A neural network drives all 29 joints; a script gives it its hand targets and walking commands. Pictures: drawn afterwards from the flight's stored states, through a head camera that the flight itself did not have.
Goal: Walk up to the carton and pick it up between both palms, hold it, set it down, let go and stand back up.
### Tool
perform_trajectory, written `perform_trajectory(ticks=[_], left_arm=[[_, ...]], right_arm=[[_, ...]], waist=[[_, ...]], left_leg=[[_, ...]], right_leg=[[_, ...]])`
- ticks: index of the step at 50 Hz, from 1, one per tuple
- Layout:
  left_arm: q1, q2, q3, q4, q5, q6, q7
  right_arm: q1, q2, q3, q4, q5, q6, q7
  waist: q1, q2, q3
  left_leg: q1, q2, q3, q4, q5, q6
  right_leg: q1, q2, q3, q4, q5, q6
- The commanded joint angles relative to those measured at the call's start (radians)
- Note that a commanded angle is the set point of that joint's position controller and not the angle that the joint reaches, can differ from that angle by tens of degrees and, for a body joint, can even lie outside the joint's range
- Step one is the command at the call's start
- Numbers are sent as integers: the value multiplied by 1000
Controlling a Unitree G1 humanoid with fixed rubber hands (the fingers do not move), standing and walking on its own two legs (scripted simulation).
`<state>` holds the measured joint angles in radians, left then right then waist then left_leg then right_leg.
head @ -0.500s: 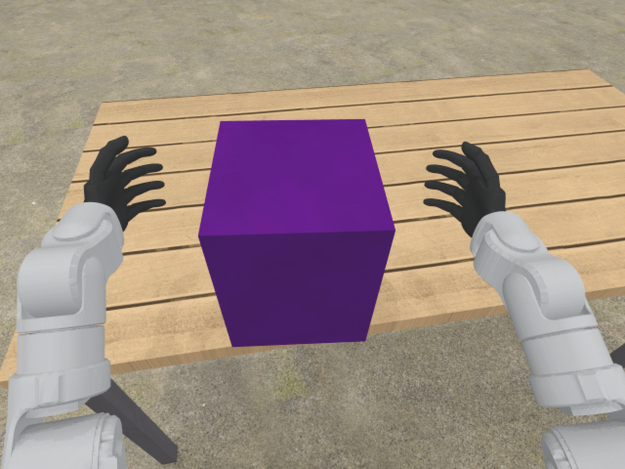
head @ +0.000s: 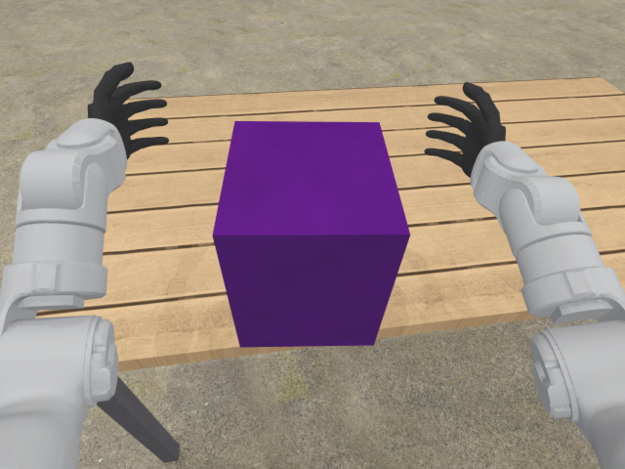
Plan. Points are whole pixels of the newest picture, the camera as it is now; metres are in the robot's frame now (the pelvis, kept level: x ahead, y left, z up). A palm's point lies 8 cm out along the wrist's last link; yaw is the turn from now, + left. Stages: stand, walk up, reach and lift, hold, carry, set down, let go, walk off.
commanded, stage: reach and lift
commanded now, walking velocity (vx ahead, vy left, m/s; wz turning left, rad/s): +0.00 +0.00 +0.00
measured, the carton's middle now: (307, 238) +0.41 +0.03 +0.06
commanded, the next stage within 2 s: none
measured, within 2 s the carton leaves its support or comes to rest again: neither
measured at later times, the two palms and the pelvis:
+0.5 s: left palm (146, 211) +0.40 +0.24 +0.13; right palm (445, 219) +0.41 -0.15 +0.11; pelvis +0.00 +0.00 +0.00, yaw +0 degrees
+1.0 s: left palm (172, 216) +0.41 +0.21 +0.11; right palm (434, 222) +0.41 -0.14 +0.10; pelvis +0.01 +0.00 +0.00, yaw +0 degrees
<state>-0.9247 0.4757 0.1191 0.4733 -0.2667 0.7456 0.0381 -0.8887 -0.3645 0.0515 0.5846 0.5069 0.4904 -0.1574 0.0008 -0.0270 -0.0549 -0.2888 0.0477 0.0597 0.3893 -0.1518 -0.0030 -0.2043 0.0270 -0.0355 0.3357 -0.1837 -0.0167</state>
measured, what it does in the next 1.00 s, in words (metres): stands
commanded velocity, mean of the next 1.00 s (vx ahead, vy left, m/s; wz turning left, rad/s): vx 0.00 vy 0.00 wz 0.00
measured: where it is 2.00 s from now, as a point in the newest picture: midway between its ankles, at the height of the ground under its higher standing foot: outside the picture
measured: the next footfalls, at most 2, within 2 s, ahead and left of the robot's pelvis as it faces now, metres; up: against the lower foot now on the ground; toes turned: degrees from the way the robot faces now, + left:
none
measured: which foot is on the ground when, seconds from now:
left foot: down 0.00-1.00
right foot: down 0.00-1.00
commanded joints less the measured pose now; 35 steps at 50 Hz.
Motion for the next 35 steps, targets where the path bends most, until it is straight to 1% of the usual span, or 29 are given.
perform_trajectory(ticks=[1, 4, 7, 9, 11, 15, 19, 23, 30, 33, 35], left_arm=[[-470, 168, 45, -128, 19, -74, -8], [-416, 144, 48, -110, 45, -99, -19], [-337, 112, 57, -125, 73, -129, -30], [-298, 97, 64, -162, 85, -153, -35], [-294, 91, 66, -212, 85, -179, -32], [-326, 91, 62, -307, 61, -228, -10], [-311, 81, 53, -333, 42, -269, 6], [-275, 60, 48, -279, 42, -309, 6], [-210, 1, 53, -104, 84, -405, -13], [-213, -18, 46, -59, 98, -461, -20], [-224, -24, 42, -66, 102, -486, -21]], right_arm=[[-542, -179, -62, -111, 0, -65, 8], [-494, -158, -49, -79, -5, -86, 11], [-416, -125, -46, -85, -21, -114, 10], [-373, -103, -56, -123, -40, -138, 8], [-361, -88, -77, -179, -66, -162, 4], [-376, -76, -118, -295, -122, -209, -4], [-354, -62, -124, -342, -154, -243, -14], [-317, -39, -112, -312, -173, -265, -25], [-262, 27, -76, -170, -202, -315, -42], [-255, 55, -78, -139, -222, -348, -53], [-260, 64, -79, -144, -227, -366, -61]], waist=[[-6, 91, -564], [-7, 85, -527], [-7, 80, -485], [-6, 84, -473], [-3, 98, -484], [5, 133, -565], [10, 135, -640], [13, 112, -663], [27, 66, -590], [16, 59, -576], [8, 67, -592]], left_leg=[[357, -26, -48, 21, 360, 2], [370, -30, -48, 20, 378, 1], [383, -38, -43, 18, 397, -4], [389, -44, -37, 19, 408, -12], [397, -48, -32, 26, 414, -23], [424, -46, -28, 51, 427, -43], [422, -42, -31, 71, 433, -43], [396, -39, -36, 74, 419, -30], [346, -43, -32, 63, 393, -16], [332, -47, -27, 64, 394, -19], [335, -49, -24, 70, 415, -26]], right_leg=[[81, 9, 18, -20, 389, 42], [90, 15, 12, -28, 386, 46], [100, 22, 6, -34, 380, 48], [102, 26, 2, -35, 372, 49], [90, 30, -5, -32, 359, 47], [49, 33, -13, -19, 347, 42], [34, 27, -6, -2, 363, 44], [35, 19, 1, 8, 371, 52], [51, 17, 3, 7, 335, 63], [55, 18, 4, 6, 347, 66], [61, 20, 3, 10, 377, 66]])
